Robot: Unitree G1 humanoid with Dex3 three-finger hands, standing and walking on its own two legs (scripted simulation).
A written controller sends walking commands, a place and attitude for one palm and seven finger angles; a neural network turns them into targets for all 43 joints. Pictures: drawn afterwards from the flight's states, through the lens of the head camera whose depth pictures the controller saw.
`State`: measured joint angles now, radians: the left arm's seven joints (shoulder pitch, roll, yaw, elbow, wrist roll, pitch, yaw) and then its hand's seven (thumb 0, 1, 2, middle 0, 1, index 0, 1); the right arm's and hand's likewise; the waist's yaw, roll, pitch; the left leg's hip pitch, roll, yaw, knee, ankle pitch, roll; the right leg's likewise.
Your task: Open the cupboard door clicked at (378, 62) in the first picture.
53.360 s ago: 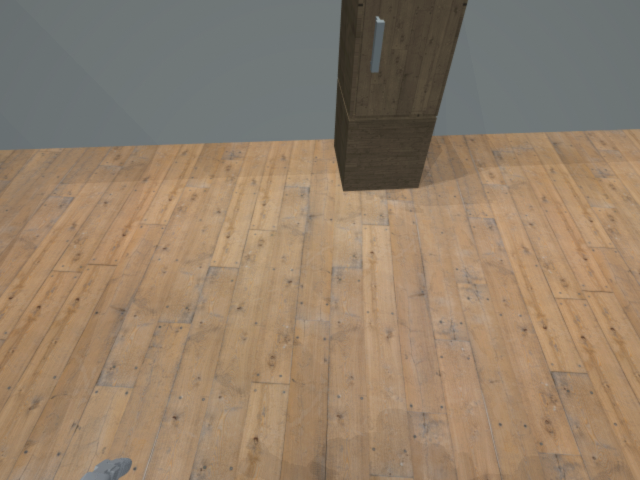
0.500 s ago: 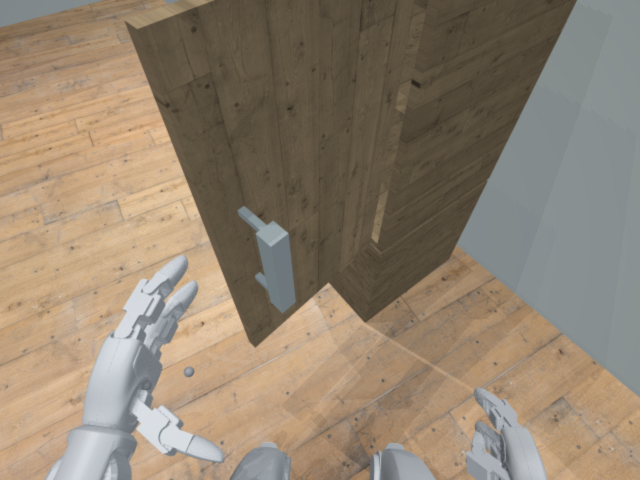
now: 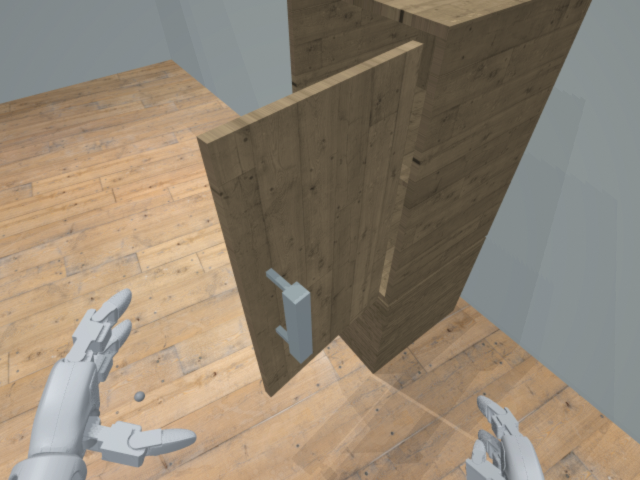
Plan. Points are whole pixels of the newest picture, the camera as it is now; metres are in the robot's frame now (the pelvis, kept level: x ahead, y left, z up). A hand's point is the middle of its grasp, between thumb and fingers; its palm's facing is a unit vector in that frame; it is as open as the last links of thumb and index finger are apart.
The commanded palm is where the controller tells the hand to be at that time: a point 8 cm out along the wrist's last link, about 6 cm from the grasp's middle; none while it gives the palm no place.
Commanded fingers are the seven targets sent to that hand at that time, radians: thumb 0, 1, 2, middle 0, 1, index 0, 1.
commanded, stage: draw the hand back to the body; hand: left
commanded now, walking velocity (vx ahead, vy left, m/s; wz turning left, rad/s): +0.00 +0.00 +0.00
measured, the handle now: (288, 316) +0.35 +0.08 -0.02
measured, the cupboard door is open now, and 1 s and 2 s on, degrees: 98 98 98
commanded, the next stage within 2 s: step back with the hand held close in 0.88 s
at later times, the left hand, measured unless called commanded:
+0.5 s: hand (22, 323) +0.20 +0.27 +0.20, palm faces +0.44 -0.80 -0.41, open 9.1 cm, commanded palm +0.15 +0.31 +0.21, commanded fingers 0.00 0.90 0.90 -0.20 -0.30 -0.20 -0.30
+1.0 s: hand (38, 325) +0.20 +0.25 +0.20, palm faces +0.45 -0.80 -0.39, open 7.4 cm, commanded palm +0.15 +0.29 +0.21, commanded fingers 0.00 0.90 0.90 -0.20 -0.30 -0.20 -0.30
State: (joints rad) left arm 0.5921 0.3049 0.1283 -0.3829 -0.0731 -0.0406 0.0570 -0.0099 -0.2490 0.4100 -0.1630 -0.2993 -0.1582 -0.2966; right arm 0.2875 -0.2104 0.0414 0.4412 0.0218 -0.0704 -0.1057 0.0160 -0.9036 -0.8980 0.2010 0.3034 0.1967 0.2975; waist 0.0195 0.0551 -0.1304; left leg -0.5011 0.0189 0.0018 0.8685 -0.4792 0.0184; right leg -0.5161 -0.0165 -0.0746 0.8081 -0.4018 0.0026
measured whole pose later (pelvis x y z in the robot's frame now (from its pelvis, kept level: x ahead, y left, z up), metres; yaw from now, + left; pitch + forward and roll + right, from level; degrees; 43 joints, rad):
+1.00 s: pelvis +0.00 -0.01 +0.04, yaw -1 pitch -5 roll -1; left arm 0.45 0.33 0.35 -0.38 -0.05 -0.08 0.11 0.01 0.89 0.90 -0.21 -0.30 -0.21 -0.30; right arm 0.21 -0.22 0.02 0.65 -0.01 -0.14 -0.08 0.02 -0.90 -0.90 0.20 0.30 0.20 0.30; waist 0.07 0.07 0.03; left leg -0.05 0.02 0.03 0.41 -0.28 0.00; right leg -0.08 0.01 -0.05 0.37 -0.21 -0.01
